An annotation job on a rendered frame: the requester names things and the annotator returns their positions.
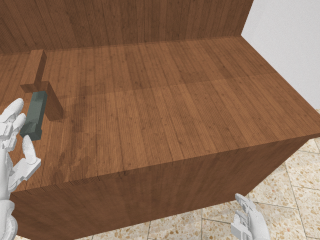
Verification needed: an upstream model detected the tap lever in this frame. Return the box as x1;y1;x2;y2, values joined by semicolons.
19;91;48;141

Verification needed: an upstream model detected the right robot hand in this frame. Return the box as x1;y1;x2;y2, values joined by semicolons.
231;193;271;240

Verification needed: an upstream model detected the robot left forearm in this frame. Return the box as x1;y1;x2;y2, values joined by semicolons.
0;199;18;240

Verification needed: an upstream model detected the counter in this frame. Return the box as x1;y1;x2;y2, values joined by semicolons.
0;0;320;240

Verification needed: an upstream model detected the left robot hand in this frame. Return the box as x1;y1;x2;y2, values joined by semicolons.
0;98;41;200

